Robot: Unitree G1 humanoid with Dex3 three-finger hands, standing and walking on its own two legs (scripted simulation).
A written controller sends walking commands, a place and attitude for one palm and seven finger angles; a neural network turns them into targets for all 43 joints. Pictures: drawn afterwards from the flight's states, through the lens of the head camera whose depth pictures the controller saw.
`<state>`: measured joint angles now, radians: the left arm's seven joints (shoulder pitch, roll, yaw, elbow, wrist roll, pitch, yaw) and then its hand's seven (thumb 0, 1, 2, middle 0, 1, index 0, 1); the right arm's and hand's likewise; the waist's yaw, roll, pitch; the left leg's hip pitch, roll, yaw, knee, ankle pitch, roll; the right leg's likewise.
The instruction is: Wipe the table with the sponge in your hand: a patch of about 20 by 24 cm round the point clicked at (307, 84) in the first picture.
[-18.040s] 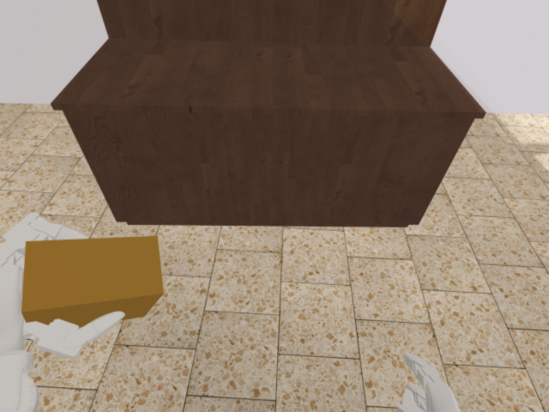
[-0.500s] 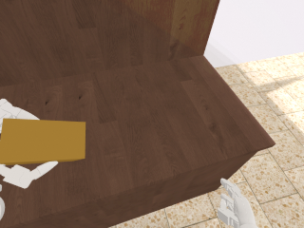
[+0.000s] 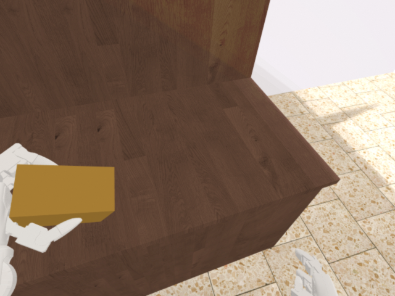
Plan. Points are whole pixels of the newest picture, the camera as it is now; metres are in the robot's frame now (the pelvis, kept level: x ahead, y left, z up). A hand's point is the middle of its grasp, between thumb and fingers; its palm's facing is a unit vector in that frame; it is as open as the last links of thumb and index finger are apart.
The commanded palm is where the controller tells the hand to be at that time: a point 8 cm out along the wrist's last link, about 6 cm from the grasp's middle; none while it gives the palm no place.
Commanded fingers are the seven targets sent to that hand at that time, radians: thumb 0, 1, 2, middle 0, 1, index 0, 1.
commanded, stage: look again from close up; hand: left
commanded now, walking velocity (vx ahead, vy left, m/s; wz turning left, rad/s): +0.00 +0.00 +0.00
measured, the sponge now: (80, 197) +0.23 +0.21 +0.14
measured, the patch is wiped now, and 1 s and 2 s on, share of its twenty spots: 0.00 0.00 0.00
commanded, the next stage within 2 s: come to a stop and stand still in 0.34 s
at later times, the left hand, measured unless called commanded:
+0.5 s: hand (46, 184) +0.24 +0.25 +0.16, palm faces +0.36 -0.85 -0.40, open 10.4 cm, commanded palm +0.18 +0.28 +0.18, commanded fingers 0.00 0.10 1.30 -1.20 -1.60 -1.20 -1.60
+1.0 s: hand (51, 156) +0.28 +0.26 +0.17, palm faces +0.35 -0.87 -0.35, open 10.4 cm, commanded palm +0.22 +0.30 +0.18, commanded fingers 0.00 0.10 1.30 -1.20 -1.60 -1.20 -1.60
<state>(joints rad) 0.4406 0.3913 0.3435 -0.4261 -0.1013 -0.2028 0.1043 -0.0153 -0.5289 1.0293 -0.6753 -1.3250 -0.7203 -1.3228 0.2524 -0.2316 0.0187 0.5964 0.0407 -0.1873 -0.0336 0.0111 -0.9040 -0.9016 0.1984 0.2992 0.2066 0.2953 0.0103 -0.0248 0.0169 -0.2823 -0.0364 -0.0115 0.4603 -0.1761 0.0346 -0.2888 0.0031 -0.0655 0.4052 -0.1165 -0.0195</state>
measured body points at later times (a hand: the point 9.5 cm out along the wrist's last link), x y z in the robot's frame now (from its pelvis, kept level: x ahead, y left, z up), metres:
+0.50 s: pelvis +0.01 +0.01 +0.00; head +0.02 +0.02 +0.45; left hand +0.21 +0.30 +0.18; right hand +0.19 -0.22 -0.06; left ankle +0.04 +0.09 -0.74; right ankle +0.06 -0.11 -0.74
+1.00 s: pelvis +0.05 +0.02 +0.00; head +0.08 +0.05 +0.45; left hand +0.26 +0.31 +0.19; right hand +0.22 -0.21 -0.07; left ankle +0.04 +0.09 -0.74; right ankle +0.06 -0.11 -0.74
